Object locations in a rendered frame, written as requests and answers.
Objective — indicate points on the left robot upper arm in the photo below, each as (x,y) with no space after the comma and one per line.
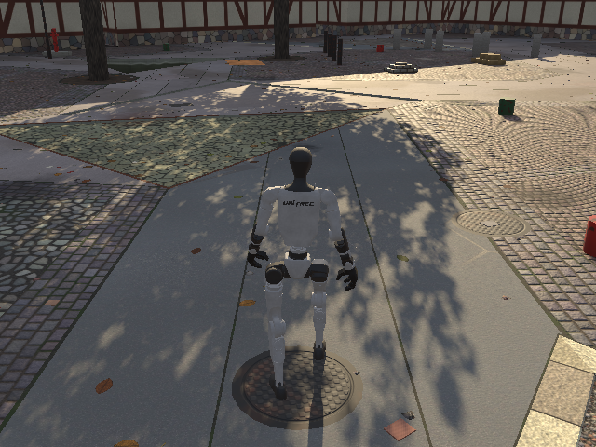
(270,196)

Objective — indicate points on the left robot forearm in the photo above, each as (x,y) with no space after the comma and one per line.
(255,241)

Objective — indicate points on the right robot forearm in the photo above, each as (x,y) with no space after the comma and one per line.
(344,252)

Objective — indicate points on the right robot upper arm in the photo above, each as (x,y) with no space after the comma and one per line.
(329,198)

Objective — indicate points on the left robot thigh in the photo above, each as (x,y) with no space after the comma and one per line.
(273,279)

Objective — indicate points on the right robot thigh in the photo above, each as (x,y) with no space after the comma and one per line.
(319,272)

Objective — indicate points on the robot thigh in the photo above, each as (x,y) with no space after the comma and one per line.
(319,272)
(273,279)

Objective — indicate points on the robot right hand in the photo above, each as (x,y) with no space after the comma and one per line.
(353,276)

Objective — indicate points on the robot left hand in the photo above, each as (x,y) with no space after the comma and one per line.
(260,255)

